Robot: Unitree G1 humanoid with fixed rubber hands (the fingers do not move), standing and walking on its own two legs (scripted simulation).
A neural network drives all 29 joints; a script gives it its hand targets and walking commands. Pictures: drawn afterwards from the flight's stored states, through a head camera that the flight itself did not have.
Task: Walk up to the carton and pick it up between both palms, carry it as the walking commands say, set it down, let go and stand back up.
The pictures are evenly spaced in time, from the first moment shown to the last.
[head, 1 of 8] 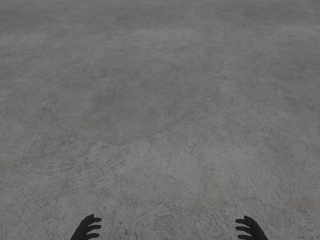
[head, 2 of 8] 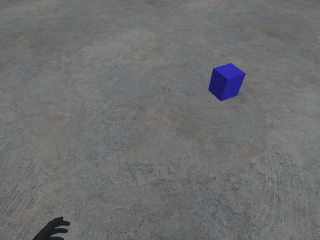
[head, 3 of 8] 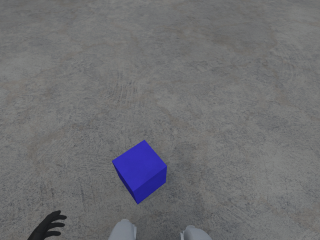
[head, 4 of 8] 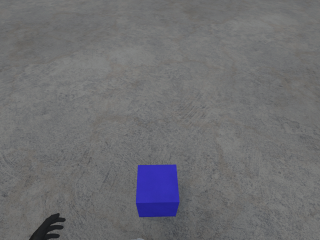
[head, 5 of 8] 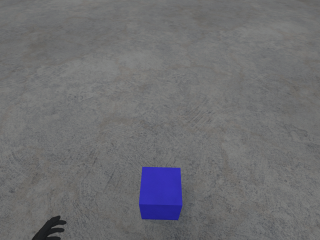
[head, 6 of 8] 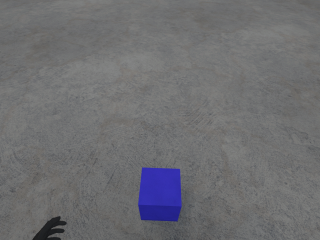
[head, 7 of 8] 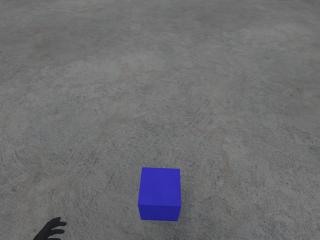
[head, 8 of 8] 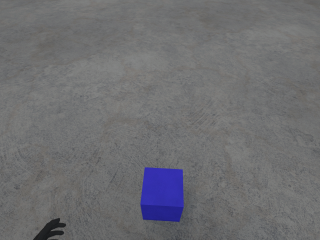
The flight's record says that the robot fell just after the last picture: no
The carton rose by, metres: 0.00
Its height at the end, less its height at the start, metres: +0.00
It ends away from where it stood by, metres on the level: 0.00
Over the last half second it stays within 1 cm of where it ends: yes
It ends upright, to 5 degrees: yes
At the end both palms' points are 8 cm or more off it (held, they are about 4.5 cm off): yes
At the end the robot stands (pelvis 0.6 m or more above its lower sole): yes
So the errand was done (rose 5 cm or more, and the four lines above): no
